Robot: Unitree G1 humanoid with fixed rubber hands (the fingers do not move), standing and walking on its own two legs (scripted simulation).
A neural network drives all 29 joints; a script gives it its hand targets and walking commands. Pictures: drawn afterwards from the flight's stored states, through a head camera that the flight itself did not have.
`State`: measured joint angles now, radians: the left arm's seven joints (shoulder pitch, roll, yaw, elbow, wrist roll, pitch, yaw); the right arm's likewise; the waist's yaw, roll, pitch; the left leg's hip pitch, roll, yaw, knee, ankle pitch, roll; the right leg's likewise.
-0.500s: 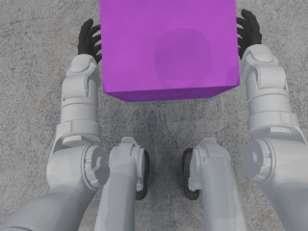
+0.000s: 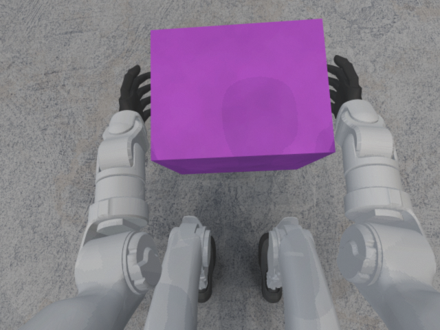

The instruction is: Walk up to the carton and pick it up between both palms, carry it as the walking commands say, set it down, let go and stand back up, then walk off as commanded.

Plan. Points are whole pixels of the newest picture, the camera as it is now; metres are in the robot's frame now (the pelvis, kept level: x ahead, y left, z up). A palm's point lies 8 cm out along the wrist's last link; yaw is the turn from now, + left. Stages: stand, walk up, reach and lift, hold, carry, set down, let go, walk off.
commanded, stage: reach and lift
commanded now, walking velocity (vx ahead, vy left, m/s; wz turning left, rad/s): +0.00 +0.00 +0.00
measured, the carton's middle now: (237, 112) +0.50 +0.01 -0.13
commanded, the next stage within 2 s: none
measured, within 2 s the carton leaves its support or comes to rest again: neither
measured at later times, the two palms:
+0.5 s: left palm (113, 106) +0.45 +0.18 +0.02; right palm (369, 95) +0.47 -0.18 +0.01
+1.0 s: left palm (80, 96) +0.43 +0.18 +0.09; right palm (403, 82) +0.45 -0.17 +0.08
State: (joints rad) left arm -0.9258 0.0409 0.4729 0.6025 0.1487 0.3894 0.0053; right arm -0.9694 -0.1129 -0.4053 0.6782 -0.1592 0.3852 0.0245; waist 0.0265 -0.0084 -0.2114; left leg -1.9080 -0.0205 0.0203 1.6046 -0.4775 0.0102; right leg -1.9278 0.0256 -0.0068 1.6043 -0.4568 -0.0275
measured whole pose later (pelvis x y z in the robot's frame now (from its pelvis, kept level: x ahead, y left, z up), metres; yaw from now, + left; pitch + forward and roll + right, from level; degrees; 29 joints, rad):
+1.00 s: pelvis +0.04 +0.00 +0.14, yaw -1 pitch +34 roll +1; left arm -0.61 -0.08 0.49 0.46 0.23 0.39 -0.06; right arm -0.64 0.01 -0.42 0.53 -0.23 0.38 0.07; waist 0.04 -0.01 -0.22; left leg -1.31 -0.02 0.01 1.08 -0.38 0.01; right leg -1.33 0.03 0.01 1.09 -0.36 -0.02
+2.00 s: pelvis +0.07 +0.00 +0.24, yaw -1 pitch +9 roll +0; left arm -0.38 -0.13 0.44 0.39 0.31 0.48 -0.10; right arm -0.39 0.08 -0.38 0.42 -0.31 0.48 0.10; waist 0.04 0.01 -0.08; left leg -0.45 -0.02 -0.01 0.49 -0.20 0.01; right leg -0.47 0.03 0.02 0.50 -0.19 -0.03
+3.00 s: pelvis +0.09 +0.01 +0.25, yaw -1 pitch -5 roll +0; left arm -0.24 -0.13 0.30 0.17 0.28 0.71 -0.08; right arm -0.25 0.08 -0.28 0.18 -0.27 0.72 0.10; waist -0.01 0.01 0.02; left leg -0.05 -0.03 -0.02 0.31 -0.16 0.02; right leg -0.05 0.03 0.02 0.29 -0.15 -0.02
